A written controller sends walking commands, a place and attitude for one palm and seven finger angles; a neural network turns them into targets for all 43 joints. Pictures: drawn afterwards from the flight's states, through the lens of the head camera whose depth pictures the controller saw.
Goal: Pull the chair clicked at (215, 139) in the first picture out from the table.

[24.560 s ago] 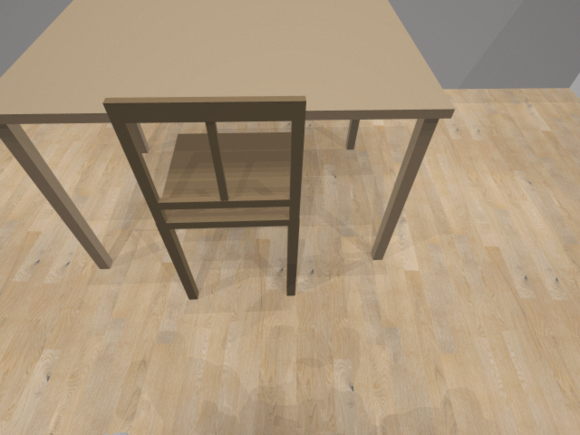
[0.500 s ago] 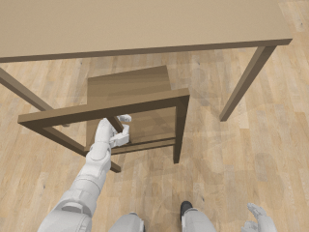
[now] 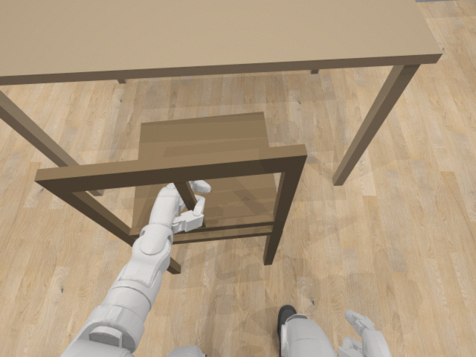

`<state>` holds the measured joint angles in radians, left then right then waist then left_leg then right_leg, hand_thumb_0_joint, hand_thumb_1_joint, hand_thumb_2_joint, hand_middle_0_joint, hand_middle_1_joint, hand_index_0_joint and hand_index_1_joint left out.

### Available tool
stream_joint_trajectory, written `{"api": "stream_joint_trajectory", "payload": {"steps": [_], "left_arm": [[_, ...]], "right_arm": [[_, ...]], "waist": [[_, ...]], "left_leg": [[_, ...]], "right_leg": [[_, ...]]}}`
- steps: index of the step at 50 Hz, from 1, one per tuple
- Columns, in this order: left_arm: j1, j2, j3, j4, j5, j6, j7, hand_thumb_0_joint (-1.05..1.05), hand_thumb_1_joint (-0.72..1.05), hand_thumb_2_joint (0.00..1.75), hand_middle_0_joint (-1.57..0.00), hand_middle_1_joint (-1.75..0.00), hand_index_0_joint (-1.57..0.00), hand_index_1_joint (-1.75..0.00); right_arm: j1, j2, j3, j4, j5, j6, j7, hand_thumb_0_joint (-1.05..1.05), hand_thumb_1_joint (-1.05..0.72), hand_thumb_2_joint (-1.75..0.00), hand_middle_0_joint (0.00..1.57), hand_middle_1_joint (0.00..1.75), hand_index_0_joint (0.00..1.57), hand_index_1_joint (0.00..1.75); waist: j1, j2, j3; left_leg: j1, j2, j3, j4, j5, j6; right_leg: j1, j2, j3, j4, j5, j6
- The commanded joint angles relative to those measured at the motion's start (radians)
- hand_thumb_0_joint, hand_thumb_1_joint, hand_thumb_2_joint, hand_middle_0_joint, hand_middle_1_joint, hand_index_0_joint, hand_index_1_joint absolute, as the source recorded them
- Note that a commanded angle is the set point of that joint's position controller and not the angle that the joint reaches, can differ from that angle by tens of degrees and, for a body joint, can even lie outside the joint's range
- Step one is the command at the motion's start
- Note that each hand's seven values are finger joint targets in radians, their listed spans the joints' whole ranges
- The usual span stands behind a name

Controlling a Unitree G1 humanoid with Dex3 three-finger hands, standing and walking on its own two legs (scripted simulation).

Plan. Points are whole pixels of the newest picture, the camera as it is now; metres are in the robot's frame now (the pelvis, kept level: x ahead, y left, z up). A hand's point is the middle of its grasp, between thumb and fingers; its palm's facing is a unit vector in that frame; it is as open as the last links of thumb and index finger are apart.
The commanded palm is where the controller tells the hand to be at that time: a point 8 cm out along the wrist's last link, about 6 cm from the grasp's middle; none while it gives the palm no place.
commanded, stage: step backward, pulling the chair out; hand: left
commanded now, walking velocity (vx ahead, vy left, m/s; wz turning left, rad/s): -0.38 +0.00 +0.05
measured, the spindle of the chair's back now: (192, 205) +0.38 +0.10 -0.09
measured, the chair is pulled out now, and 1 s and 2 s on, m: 0.21 0.28 0.39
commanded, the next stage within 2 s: none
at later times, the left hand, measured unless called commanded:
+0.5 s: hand (199, 228) +0.32 +0.08 -0.05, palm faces -0.08 -0.98 -0.16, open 5.1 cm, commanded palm +0.28 +0.14 -0.06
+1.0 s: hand (193, 255) +0.27 +0.09 -0.05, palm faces -0.10 -0.98 -0.16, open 5.2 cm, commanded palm +0.25 +0.14 -0.06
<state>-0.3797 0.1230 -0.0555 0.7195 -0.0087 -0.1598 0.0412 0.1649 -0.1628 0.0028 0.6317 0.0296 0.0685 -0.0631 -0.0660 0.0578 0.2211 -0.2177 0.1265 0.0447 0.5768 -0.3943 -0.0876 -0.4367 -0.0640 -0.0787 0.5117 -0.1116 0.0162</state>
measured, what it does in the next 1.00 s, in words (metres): steps on the spot: right foot, then left foot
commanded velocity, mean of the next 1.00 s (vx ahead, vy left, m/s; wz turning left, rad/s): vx -0.38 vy -0.07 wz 0.03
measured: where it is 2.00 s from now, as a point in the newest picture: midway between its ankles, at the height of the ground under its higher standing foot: outside the picture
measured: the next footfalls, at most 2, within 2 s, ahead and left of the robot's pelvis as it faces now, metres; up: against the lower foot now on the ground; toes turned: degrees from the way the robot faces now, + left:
right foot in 0.24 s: +0.07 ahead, -0.12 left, +0.00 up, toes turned -4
left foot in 0.56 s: -0.06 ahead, +0.16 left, +0.00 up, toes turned +4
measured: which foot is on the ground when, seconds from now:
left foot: down 0.00-0.28, up 0.30-0.54, down 0.56-0.78, up 0.80-1.00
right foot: down 0.00-0.12, up 0.14-0.22, down 0.24-0.60, up 0.62-0.72, down 0.74-1.00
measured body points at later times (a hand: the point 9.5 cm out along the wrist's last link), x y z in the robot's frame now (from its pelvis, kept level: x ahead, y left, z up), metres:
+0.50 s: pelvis -0.05 -0.01 +0.01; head +0.09 -0.04 +0.44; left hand +0.32 +0.13 -0.04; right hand +0.07 -0.27 -0.14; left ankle -0.09 +0.15 -0.70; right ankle +0.03 -0.12 -0.73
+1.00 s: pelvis -0.09 +0.00 +0.01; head +0.04 -0.04 +0.44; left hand +0.27 +0.14 -0.04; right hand +0.05 -0.25 -0.14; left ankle -0.09 +0.16 -0.71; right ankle -0.04 -0.11 -0.73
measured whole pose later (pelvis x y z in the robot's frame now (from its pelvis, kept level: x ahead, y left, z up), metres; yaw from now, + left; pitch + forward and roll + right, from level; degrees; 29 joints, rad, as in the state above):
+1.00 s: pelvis -0.09 +0.00 +0.01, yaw +2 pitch +2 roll +2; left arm -0.48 0.10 -0.01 0.85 -0.05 -0.17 0.06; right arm 0.10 -0.26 0.00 0.66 0.05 0.05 -0.09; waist -0.08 0.05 0.26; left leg -0.33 0.05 0.00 0.61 -0.31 -0.05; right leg -0.33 -0.04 -0.05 0.47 -0.18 -0.02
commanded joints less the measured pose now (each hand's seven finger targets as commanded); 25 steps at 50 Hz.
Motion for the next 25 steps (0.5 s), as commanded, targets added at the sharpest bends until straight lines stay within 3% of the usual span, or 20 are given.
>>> {"api": "stream_joint_trajectory", "payload": {"steps": [1, 3, 4, 5, 6, 7, 8, 9, 10, 11, 12, 13, 14, 15, 16, 17, 18, 22, 25], "left_arm": [[-0.238, 0.135, 0.058, -0.076, 0.010, -0.060, 0.018, 0.00, 0.90, 0.90, -0.50, -1.45, -0.50, -1.45], [-0.204, 0.131, 0.057, -0.070, 0.002, -0.058, 0.023, 0.00, 0.90, 0.90, -0.50, -1.45, -0.50, -1.45], [-0.201, 0.111, 0.043, -0.084, 0.001, -0.060, 0.022, 0.00, 0.90, 0.90, -0.50, -1.45, -0.50, -1.45], [-0.197, 0.094, 0.038, -0.104, 0.004, -0.062, 0.023, 0.00, 0.90, 0.90, -0.50, -1.45, -0.50, -1.45], [-0.185, 0.090, 0.043, -0.129, 0.012, -0.064, 0.023, 0.00, 0.90, 0.90, -0.50, -1.45, -0.50, -1.45], [-0.184, 0.097, 0.049, -0.163, 0.014, -0.064, 0.022, 0.00, 0.90, 0.90, -0.50, -1.45, -0.50, -1.45], [-0.163, 0.082, 0.048, -0.164, 0.013, -0.061, 0.020, 0.00, 0.90, 0.90, -0.50, -1.45, -0.50, -1.45], [-0.167, 0.066, 0.038, -0.172, 0.011, -0.060, 0.018, 0.00, 0.90, 0.90, -0.50, -1.45, -0.50, -1.45], [-0.176, 0.069, 0.044, -0.167, 0.009, -0.061, 0.019, 0.00, 0.90, 0.90, -0.50, -1.45, -0.50, -1.45], [-0.202, 0.068, 0.038, -0.168, 0.016, -0.066, 0.019, 0.00, 0.90, 0.90, -0.50, -1.45, -0.50, -1.45], [-0.254, 0.106, 0.044, -0.159, 0.019, -0.069, 0.021, 0.00, 0.90, 0.90, -0.50, -1.45, -0.50, -1.45], [-0.289, 0.126, 0.046, -0.137, 0.017, -0.082, 0.017, 0.00, 0.90, 0.90, -0.50, -1.45, -0.50, -1.45], [-0.260, 0.160, 0.081, -0.086, 0.007, -0.075, 0.023, 0.00, 0.90, 0.90, -0.50, -1.45, -0.50, -1.45], [-0.244, 0.156, 0.084, -0.066, 0.005, -0.067, 0.025, 0.00, 0.90, 0.90, -0.50, -1.45, -0.50, -1.45], [-0.253, 0.149, 0.085, -0.067, 0.002, -0.067, 0.027, 0.00, 0.90, 0.90, -0.50, -1.45, -0.50, -1.45], [-0.227, 0.157, 0.086, -0.060, 0.003, -0.057, 0.032, 0.00, 0.90, 0.90, -0.50, -1.45, -0.50, -1.45], [-0.202, 0.155, 0.096, -0.060, -0.002, -0.055, 0.041, 0.00, 0.90, 0.90, -0.50, -1.45, -0.50, -1.45], [-0.124, 0.145, 0.091, -0.070, -0.027, -0.041, 0.050, 0.00, 0.90, 0.90, -0.50, -1.45, -0.50, -1.45], [-0.122, 0.109, 0.050, -0.140, -0.034, -0.035, 0.039, 0.00, 0.90, 0.90, -0.50, -1.45, -0.50, -1.45]], "right_arm": [[0.073, -0.136, -0.052, -0.050, 0.003, -0.026, -0.039, 0.00, -0.90, -0.90, 0.20, 0.30, 0.20, 0.30], [0.062, -0.151, -0.051, -0.053, 0.003, -0.026, -0.042, 0.00, -0.90, -0.90, 0.20, 0.30, 0.20, 0.30], [0.044, -0.161, -0.053, -0.066, -0.001, -0.025, -0.043, 0.00, -0.90, -0.90, 0.20, 0.30, 0.20, 0.30], [0.026, -0.183, -0.062, -0.087, -0.008, -0.022, -0.042, 0.00, -0.90, -0.90, 0.20, 0.30, 0.20, 0.30], [0.014, -0.186, -0.073, -0.102, -0.019, -0.018, -0.037, 0.00, -0.90, -0.90, 0.20, 0.30, 0.20, 0.30], [0.004, -0.191, -0.078, -0.108, -0.026, -0.016, -0.031, 0.00, -0.90, -0.90, 0.20, 0.30, 0.20, 0.30], [0.009, -0.173, -0.070, -0.107, -0.028, -0.020, -0.022, 0.00, -0.90, -0.90, 0.20, 0.30, 0.20, 0.30], [0.012, -0.165, -0.069, -0.102, -0.027, -0.028, -0.013, 0.00, -0.90, -0.90, 0.20, 0.30, 0.20, 0.30], [0.031, -0.164, -0.074, -0.088, -0.021, -0.035, -0.007, 0.00, -0.90, -0.90, 0.20, 0.30, 0.20, 0.30], [0.077, -0.167, -0.080, -0.072, -0.014, -0.038, -0.001, 0.00, -0.90, -0.90, 0.20, 0.30, 0.20, 0.30], [0.125, -0.161, -0.085, -0.058, -0.007, -0.043, -0.005, 0.00, -0.90, -0.90, 0.20, 0.30, 0.20, 0.30], [0.119, -0.151, -0.082, -0.054, -0.006, -0.048, -0.014, 0.00, -0.90, -0.90, 0.20, 0.30, 0.20, 0.30], [0.090, -0.169, -0.079, -0.062, 0.005, -0.056, -0.024, 0.00, -0.90, -0.90, 0.20, 0.30, 0.20, 0.30], [0.057, -0.173, -0.076, -0.063, 0.005, -0.066, -0.025, 0.00, -0.90, -0.90, 0.20, 0.30, 0.20, 0.30], [0.037, -0.163, -0.067, -0.067, 0.003, -0.074, -0.022, 0.00, -0.90, -0.90, 0.20, 0.30, 0.20, 0.30], [0.024, -0.162, -0.051, -0.055, -0.002, -0.076, -0.022, 0.00, -0.90, -0.90, 0.20, 0.30, 0.20, 0.30], [0.017, -0.150, -0.037, -0.055, 0.005, -0.070, -0.023, 0.00, -0.90, -0.90, 0.20, 0.30, 0.20, 0.30], [0.031, -0.169, -0.031, -0.070, 0.016, -0.054, -0.033, 0.00, -0.90, -0.90, 0.20, 0.30, 0.20, 0.30], [0.028, -0.177, -0.038, -0.094, 0.017, -0.032, -0.042, 0.00, -0.90, -0.90, 0.20, 0.30, 0.20, 0.30]], "waist": [[0.015, -0.232, -0.496], [0.020, -0.147, -0.484], [0.021, -0.061, -0.467], [0.023, 0.077, -0.441], [0.026, 0.186, -0.428], [0.036, 0.245, -0.424], [0.042, 0.251, -0.408], [0.047, 0.211, -0.394], [0.046, 0.146, -0.413], [0.032, 0.070, -0.458], [0.005, -0.086, -0.501], [0.010, -0.192, -0.491], [0.039, -0.291, -0.544], [0.055, -0.253, -0.541], [0.060, -0.200, -0.504], [0.061, -0.113, -0.497], [0.062, -0.098, -0.514], [0.068, -0.177, -0.567], [0.052, -0.205, -0.577]], "left_leg": [[0.014, -0.056, 0.019, 0.015, -0.019, 0.047], [0.034, -0.046, 0.014, -0.088, 0.032, 0.061], [0.033, -0.010, -0.027, -0.165, 0.136, 0.080], [0.002, 0.061, -0.104, -0.219, 0.260, 0.110], [-0.031, 0.126, -0.155, -0.232, 0.385, 0.141], [-0.025, 0.174, -0.206, -0.241, 0.510, 0.176], [0.023, 0.200, -0.202, -0.216, 0.645, 0.195], [0.070, 0.203, -0.181, -0.159, 0.763, 0.188], [0.131, 0.188, -0.156, -0.072, 0.849, 0.157], [0.174, 0.140, -0.110, 0.039, 0.881, 0.112], [0.132, 0.058, -0.034, 0.148, 0.732, 0.061], [-0.056, -0.035, 0.002, 0.272, 0.176, 0.025], [-0.136, -0.094, -0.063, 0.411, -0.144, 0.034], [-0.163, -0.087, -0.118, 0.478, -0.188, 0.041], [-0.183, -0.072, -0.149, 0.468, -0.165, 0.037], [-0.181, -0.066, -0.146, 0.387, -0.155, 0.036], [-0.184, -0.070, -0.129, 0.316, -0.145, 0.032], [-0.124, -0.092, -0.086, 0.112, -0.046, 0.031], [-0.035, -0.058, -0.058, -0.075, 0.128, 0.040]], "right_leg": [[0.276, -0.149, 0.088, -0.119, 0.256, -0.069], [0.248, -0.119, 0.055, -0.093, 0.145, -0.048], [0.218, -0.072, 0.026, -0.042, 0.064, -0.018], [0.197, -0.008, -0.004, 0.070, 0.004, 0.008], [0.194, 0.023, -0.008, 0.196, -0.009, 0.015], [0.174, 0.038, -0.004, 0.265, -0.107, 0.013], [0.129, 0.040, 0.009, 0.271, -0.226, 0.003], [0.121, 0.032, 0.017, 0.197, -0.239, -0.011], [0.162, 0.018, 0.037, 0.069, -0.119, -0.028], [0.244, 0.006, 0.049, -0.066, 0.156, -0.043], [0.370, -0.061, 0.092, -0.128, 0.532, -0.074], [0.507, -0.186, 0.200, -0.098, 0.876, -0.155], [0.523, -0.269, 0.241, -0.079, 0.990, -0.177], [0.498, -0.299, 0.228, -0.071, 0.953, -0.158], [0.459, -0.309, 0.216, -0.076, 0.822, -0.165], [0.471, -0.310, 0.213, -0.070, 0.812, -0.194], [0.499, -0.296, 0.185, -0.058, 0.791, -0.186], [0.532, -0.286, 0.176, -0.053, 0.758, -0.178], [0.519, -0.237, 0.126, -0.022, 0.681, -0.129]]}}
